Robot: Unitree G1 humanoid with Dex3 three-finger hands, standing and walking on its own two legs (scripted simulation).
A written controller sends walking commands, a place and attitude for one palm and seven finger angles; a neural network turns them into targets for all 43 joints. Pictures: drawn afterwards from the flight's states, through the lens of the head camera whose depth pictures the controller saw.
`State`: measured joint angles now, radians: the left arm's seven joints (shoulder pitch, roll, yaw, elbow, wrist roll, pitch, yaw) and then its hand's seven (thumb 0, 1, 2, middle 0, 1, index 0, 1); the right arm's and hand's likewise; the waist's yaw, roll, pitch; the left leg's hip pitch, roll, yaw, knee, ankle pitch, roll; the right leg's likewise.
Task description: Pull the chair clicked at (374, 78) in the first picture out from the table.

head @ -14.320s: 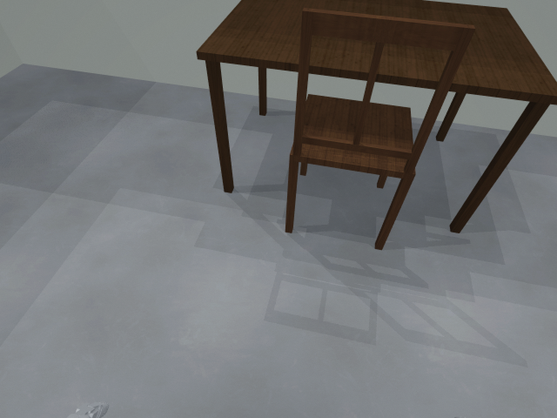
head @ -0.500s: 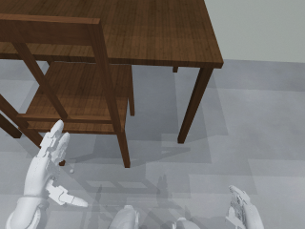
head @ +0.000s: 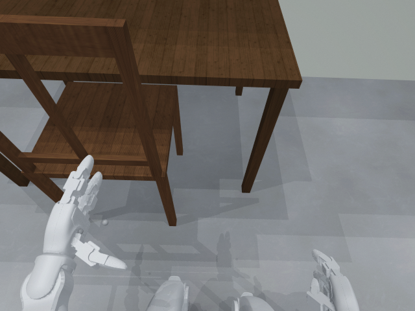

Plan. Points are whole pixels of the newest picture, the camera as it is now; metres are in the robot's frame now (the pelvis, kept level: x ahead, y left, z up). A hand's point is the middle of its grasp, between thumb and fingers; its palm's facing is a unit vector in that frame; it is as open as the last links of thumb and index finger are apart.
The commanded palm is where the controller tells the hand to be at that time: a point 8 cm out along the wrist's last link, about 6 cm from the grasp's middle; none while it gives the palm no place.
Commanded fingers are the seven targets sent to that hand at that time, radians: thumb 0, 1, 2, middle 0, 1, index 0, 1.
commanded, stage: aim the fingers beside a spindle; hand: left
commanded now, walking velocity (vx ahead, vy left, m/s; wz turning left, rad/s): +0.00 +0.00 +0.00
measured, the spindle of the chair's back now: (56, 116) +0.51 +0.38 +0.03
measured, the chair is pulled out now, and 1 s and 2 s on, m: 0.00 0.00 0.00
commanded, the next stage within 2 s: push the fingers through the gap in 1.74 s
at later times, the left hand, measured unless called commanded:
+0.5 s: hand (125, 202) +0.31 +0.18 +0.02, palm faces +0.00 -1.00 -0.02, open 16.9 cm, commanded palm +0.29 +0.23 +0.02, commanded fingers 0.00 -0.50 0.30 -0.06 -0.08 -0.06 -0.08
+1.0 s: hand (147, 188) +0.35 +0.15 +0.00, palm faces +0.00 -1.00 -0.03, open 16.9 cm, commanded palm +0.33 +0.20 +0.00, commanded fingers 0.00 -0.50 0.30 -0.06 -0.08 -0.06 -0.08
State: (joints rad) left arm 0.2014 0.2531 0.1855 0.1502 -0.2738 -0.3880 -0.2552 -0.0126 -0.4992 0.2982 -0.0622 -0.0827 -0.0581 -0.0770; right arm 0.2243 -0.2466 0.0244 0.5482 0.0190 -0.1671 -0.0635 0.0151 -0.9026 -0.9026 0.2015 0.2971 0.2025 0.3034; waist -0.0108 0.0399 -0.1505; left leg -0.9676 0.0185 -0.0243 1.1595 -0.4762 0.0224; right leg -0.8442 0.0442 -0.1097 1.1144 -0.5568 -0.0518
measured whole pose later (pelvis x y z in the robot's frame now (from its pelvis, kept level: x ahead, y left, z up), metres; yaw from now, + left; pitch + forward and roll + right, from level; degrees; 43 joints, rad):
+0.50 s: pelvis +0.00 +0.01 -0.01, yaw -1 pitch +19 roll -3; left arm 0.01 0.23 0.15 0.29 -0.22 -0.40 -0.17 -0.01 -0.50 0.30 -0.06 -0.08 -0.06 -0.08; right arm 0.22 -0.24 0.02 0.56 0.01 -0.11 -0.04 0.01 -0.90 -0.90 0.20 0.30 0.20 0.30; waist -0.03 0.03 -0.16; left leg -1.05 0.02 0.00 1.21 -0.49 0.03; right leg -0.93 0.04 -0.09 1.18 -0.57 -0.04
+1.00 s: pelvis -0.01 +0.01 -0.02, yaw -1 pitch +21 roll -2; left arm -0.18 0.19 0.10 0.45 -0.15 -0.45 -0.06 -0.01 -0.50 0.30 -0.06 -0.08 -0.06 -0.08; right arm 0.22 -0.24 0.01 0.57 -0.01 -0.03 -0.01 0.01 -0.90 -0.90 0.20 0.30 0.20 0.30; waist -0.03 0.03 -0.17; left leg -1.13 0.02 0.01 1.26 -0.50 0.03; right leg -1.02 0.04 -0.08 1.24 -0.59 -0.04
